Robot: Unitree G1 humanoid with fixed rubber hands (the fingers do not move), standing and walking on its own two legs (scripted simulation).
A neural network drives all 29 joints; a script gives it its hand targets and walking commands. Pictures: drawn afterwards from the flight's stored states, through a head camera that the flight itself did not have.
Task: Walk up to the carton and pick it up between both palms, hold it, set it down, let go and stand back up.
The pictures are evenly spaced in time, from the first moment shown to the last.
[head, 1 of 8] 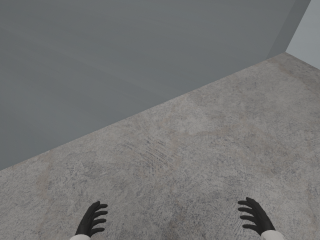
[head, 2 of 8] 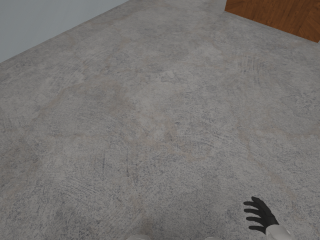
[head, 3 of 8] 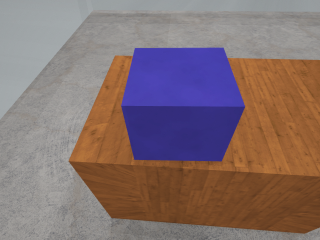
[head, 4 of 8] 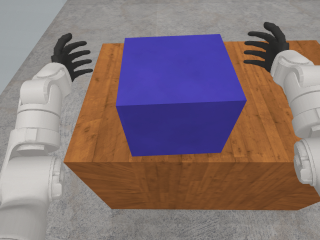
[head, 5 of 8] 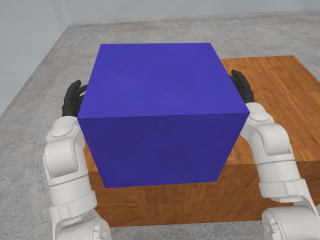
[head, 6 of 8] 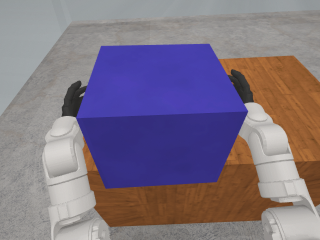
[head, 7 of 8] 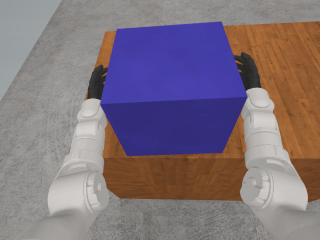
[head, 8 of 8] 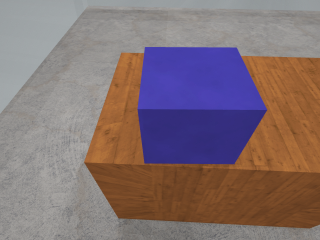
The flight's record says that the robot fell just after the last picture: no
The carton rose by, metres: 0.11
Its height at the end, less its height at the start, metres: +0.00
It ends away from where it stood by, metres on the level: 0.03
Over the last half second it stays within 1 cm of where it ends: yes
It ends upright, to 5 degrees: yes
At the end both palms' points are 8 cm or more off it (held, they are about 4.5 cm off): yes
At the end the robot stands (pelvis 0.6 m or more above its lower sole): yes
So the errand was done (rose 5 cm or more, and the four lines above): yes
